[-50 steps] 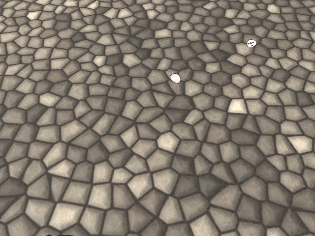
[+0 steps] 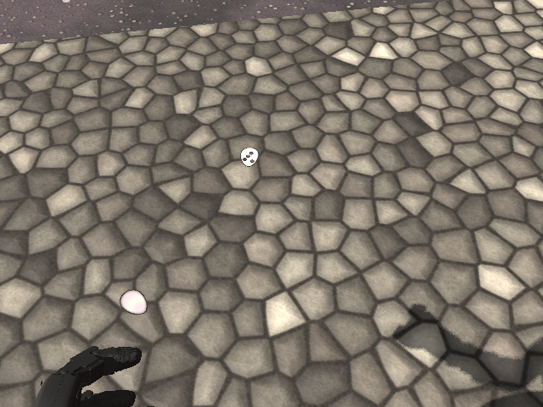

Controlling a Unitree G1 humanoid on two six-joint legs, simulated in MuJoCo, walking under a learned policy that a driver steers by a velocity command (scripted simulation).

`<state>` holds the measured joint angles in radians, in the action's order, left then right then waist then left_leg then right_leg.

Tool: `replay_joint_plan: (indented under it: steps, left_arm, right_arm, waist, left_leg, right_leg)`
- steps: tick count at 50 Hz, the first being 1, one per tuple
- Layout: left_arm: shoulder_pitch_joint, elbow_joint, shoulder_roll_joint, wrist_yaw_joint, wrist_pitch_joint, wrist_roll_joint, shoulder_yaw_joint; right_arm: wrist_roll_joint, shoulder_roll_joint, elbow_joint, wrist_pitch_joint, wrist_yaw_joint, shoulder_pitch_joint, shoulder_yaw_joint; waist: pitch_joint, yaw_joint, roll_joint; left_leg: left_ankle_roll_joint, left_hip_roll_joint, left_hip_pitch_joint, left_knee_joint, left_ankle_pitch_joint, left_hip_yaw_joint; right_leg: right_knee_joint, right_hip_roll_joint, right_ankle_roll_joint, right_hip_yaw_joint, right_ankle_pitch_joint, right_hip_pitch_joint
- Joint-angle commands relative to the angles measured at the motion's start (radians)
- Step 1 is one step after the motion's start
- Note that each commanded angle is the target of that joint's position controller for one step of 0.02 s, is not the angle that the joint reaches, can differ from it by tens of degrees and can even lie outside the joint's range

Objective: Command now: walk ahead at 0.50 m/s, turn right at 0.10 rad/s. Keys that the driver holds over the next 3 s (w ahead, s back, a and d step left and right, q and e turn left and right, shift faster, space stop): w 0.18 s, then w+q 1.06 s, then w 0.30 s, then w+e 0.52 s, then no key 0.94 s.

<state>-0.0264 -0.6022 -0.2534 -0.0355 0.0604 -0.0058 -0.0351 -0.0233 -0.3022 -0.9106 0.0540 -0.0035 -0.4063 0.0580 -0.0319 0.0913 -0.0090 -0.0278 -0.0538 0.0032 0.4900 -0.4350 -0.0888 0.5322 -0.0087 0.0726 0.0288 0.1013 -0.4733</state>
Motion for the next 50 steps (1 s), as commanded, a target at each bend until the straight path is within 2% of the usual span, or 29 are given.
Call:
replay_joint_plan:
  steps: [1,2,3,4,5,7,9,11,14,18,21,23,24,25,26,27,28,29,30,31,32,33,35,39,44,47,48,49,50]
  left_arm:
    - [-0.437,-0.045,-0.271,0.022,-0.007,0.001,-0.095]
    - [-0.377,-0.043,-0.211,0.018,-0.004,-0.003,-0.072]
    - [-0.315,-0.040,-0.176,0.017,-0.001,-0.005,-0.060]
    - [-0.258,-0.042,-0.148,0.013,0.003,-0.001,-0.050]
    - [-0.219,-0.040,-0.124,0.010,0.010,0.008,-0.043]
    - [-0.191,-0.050,-0.128,0.008,0.023,0.009,-0.047]
    - [-0.199,-0.072,-0.140,0.012,0.035,0.008,-0.052]
    - [-0.223,-0.095,-0.147,0.019,0.040,0.009,-0.055]
    - [-0.250,-0.124,-0.171,0.028,0.042,0.013,-0.060]
    - [-0.311,-0.175,-0.190,0.035,0.035,0.003,-0.067]
    - [-0.323,-0.200,-0.195,0.042,0.016,-0.005,-0.072]
    - [-0.307,-0.201,-0.215,0.050,0.001,-0.006,-0.078]
    - [-0.297,-0.197,-0.229,0.056,-0.009,-0.005,-0.081]
    - [-0.285,-0.189,-0.226,0.065,-0.020,-0.004,-0.078]
    - [-0.303,-0.167,-0.205,0.076,-0.019,0.010,-0.065]
    - [-0.409,-0.122,-0.063,0.055,0.008,0.037,-0.016]
    - [-0.333,-0.129,-0.130,0.040,0.048,0.007,-0.025]
    - [-0.240,-0.098,-0.183,0.029,0.073,-0.030,-0.039]
    - [-0.194,-0.083,-0.171,0.031,0.086,-0.026,-0.032]
    - [-0.166,-0.081,-0.168,0.039,0.088,0.001,-0.036]
    - [-0.167,-0.077,-0.178,0.042,0.081,0.017,-0.044]
    - [-0.200,-0.073,-0.165,0.040,0.069,0.018,-0.045]
    - [-0.206,-0.076,-0.143,0.041,0.048,0.019,-0.042]
    - [-0.064,-0.036,-0.096,0.041,0.039,0.023,-0.023]
    - [0.059,-0.001,-0.116,0.023,0.056,0.000,-0.028]
    - [0.029,-0.005,-0.153,0.017,0.069,-0.004,-0.045]
    - [-0.028,-0.020,-0.162,0.019,0.073,-0.004,-0.053]
    - [-0.118,-0.040,-0.187,0.025,0.077,0.005,-0.068]
    - [-0.259,-0.052,-0.239,0.034,0.079,0.020,-0.082]
  right_arm:
    - [0.018,-0.051,0.096,0.046,-0.003,-0.018,-0.016]
    - [-0.012,-0.141,0.114,0.058,-0.011,0.057,0.011]
    - [-0.022,-0.141,0.134,0.062,-0.012,0.128,0.011]
    - [-0.007,-0.126,0.134,0.059,-0.009,0.153,0.011]
    - [0.009,-0.117,0.128,0.050,-0.006,0.141,0.014]
    - [0.012,-0.075,0.112,0.031,-0.007,0.098,0.007]
    - [0.016,-0.065,0.121,0.017,-0.002,0.137,0.005]
    - [0.019,-0.055,0.134,0.012,-0.005,0.193,0.001]
    - [0.009,-0.035,0.154,0.017,-0.018,0.285,-0.009]
    - [0.001,-0.036,0.202,0.019,-0.035,0.392,-0.013]
    - [0.004,-0.043,0.237,0.019,-0.054,0.431,-0.011]
    - [0.008,-0.063,0.249,0.017,-0.062,0.402,-0.002]
    - [0.010,-0.088,0.242,0.014,-0.062,0.338,0.013]
    - [0.008,-0.129,0.209,0.012,-0.057,0.199,0.040]
    - [0.005,-0.207,0.176,0.006,-0.043,0.030,0.073]
    - [-0.006,-0.308,0.175,0.006,-0.038,-0.008,0.094]
    - [-0.006,-0.219,0.190,0.010,-0.037,-0.029,0.068]
    - [0.004,-0.175,0.191,0.014,-0.032,0.007,0.055]
    - [0.006,-0.158,0.204,0.017,-0.027,0.061,0.051]
    - [0.009,-0.133,0.218,0.015,-0.025,0.120,0.043]
    - [0.021,-0.114,0.231,0.018,-0.022,0.143,0.035]
    - [0.025,-0.117,0.243,0.015,-0.019,0.169,0.036]
    - [0.016,-0.122,0.251,0.015,-0.009,0.179,0.039]
    - [0.005,-0.159,0.237,0.011,0.012,0.132,0.052]
    - [-0.006,-0.154,0.210,-0.006,0.021,0.053,0.054]
    - [-0.001,-0.150,0.212,-0.015,0.025,0.055,0.056]
    - [0.000,-0.138,0.217,-0.018,0.024,0.070,0.053]
    - [0.004,-0.105,0.226,-0.017,0.021,0.075,0.042]
    - [0.018,-0.045,0.243,-0.013,0.017,0.069,0.019]
  waist:
    - [0.449,-0.206,-0.233]
    - [0.297,-0.207,-0.153]
    - [0.181,-0.184,-0.117]
    - [0.103,-0.150,-0.065]
    - [0.066,-0.114,-0.072]
    - [0.061,-0.069,-0.092]
    - [0.033,-0.063,-0.064]
    - [0.011,-0.080,-0.043]
    - [-0.014,-0.117,-0.042]
    - [-0.047,-0.161,-0.029]
    - [-0.053,-0.163,-0.029]
    - [-0.018,-0.135,-0.055]
    - [0.035,-0.097,-0.072]
    - [0.115,-0.022,-0.059]
    - [0.222,0.043,0.019]
    - [0.334,-0.039,0.281]
    - [0.423,0.018,0.195]
    - [0.287,0.034,0.151]
    - [0.208,0.007,0.061]
    - [0.131,-0.029,0.003]
    - [0.102,-0.060,0.036]
    - [0.110,-0.095,0.062]
    - [0.085,-0.108,0.050]
    - [0.035,-0.064,0.061]
    - [0.030,-0.018,0.091]
    - [0.035,-0.050,0.123]
    - [0.050,-0.084,0.132]
    - [0.109,-0.130,0.121]
    - [0.239,-0.187,0.017]
  left_leg:
    - [0.032,0.075,0.673,0.746,-0.140,0.130]
    - [0.045,0.011,0.777,0.818,-0.107,0.175]
    - [0.056,-0.033,0.789,0.788,-0.019,0.149]
    - [0.050,-0.064,0.754,0.723,0.056,0.138]
    - [0.044,-0.090,0.694,0.670,0.113,0.147]
    - [0.021,-0.099,0.611,0.624,0.159,0.145]
    - [0.004,-0.100,0.633,0.554,0.228,0.142]
    - [-0.003,-0.099,0.671,0.439,0.342,0.146]
    - [0.011,-0.070,0.635,0.258,0.514,0.134]
    - [0.041,-0.040,0.656,0.132,0.552,0.132]
    - [0.076,-0.024,0.689,0.087,0.451,0.114]
    - [0.107,0.021,0.615,0.082,0.343,0.057]
    - [0.127,0.061,0.516,0.086,0.298,0.018]
    - [0.156,0.108,0.324,0.050,0.321,-0.006]
    - [0.215,0.025,0.016,0.050,0.358,0.160]
    - [0.418,-0.233,-0.358,-0.028,0.181,0.716]
    - [0.436,-0.273,-0.437,-0.167,0.078,0.920]
    - [0.380,-0.243,-0.353,-0.181,0.135,0.766]
    - [0.348,-0.203,-0.221,-0.179,0.222,0.653]
    - [0.329,-0.171,-0.074,-0.199,0.331,0.568]
    - [0.323,-0.144,0.035,-0.205,0.514,0.505]
    - [0.337,-0.138,0.076,-0.227,0.508,0.499]
    - [0.335,-0.112,0.173,-0.260,0.526,0.443]
    - [0.279,-0.043,0.272,-0.274,0.461,0.355]
    - [0.236,-0.052,0.229,-0.210,0.331,0.426]
    - [0.212,-0.081,0.153,-0.119,0.326,0.513]
    - [0.197,-0.067,0.156,-0.073,0.346,0.518]
    - [0.168,-0.021,0.187,0.033,0.378,0.488]
    - [0.132,0.042,0.298,0.299,0.256,0.404]
  right_leg:
    - [-0.187,-0.398,0.286,-0.753,0.128,0.913]
    - [-0.216,-0.361,0.240,-0.646,0.206,0.797]
    - [-0.237,-0.313,0.205,-0.504,0.182,0.658]
    - [-0.274,-0.267,0.184,-0.410,0.113,0.520]
    - [-0.312,-0.237,0.173,-0.352,0.052,0.419]
    - [-0.360,-0.221,0.186,-0.287,-0.056,0.321]
    - [-0.393,-0.208,0.188,-0.225,-0.106,0.287]
    - [-0.406,-0.198,0.172,-0.152,-0.151,0.310]
    - [-0.429,-0.187,0.134,-0.062,-0.126,0.312]
    - [-0.424,-0.227,0.110,-0.003,-0.112,0.428]
    - [-0.361,-0.262,0.085,0.022,-0.197,0.551]
    - [-0.254,-0.263,0.060,0.053,-0.477,0.593]
    - [-0.143,-0.252,0.042,0.076,-0.667,0.600]
    - [0.052,-0.216,0.010,0.119,-0.762,0.549]
    - [0.336,-0.175,-0.031,0.130,-0.564,0.332]
    - [0.714,0.032,-0.107,0.084,0.268,-0.135]
    - [0.839,0.058,-0.095,-0.119,0.465,-0.269]
    - [0.840,0.001,-0.071,-0.139,0.391,-0.347]
    - [0.769,-0.042,-0.058,-0.130,0.313,-0.328]
    - [0.677,-0.070,-0.064,-0.119,0.268,-0.280]
    - [0.629,-0.087,-0.068,-0.122,0.248,-0.195]
    - [0.591,-0.090,-0.083,-0.127,0.240,-0.162]
    - [0.501,-0.088,-0.110,-0.102,0.214,-0.131]
    - [0.203,-0.047,-0.143,-0.084,-0.051,-0.083]
    - [-0.006,0.009,-0.134,-0.106,-0.172,0.007]
    - [-0.053,0.010,-0.098,-0.122,-0.062,0.059]
    - [-0.088,0.011,-0.076,-0.107,-0.049,0.136]
    - [-0.107,-0.018,-0.043,-0.114,-0.041,0.290]
    - [-0.094,-0.181,0.020,-0.267,0.026,0.533]
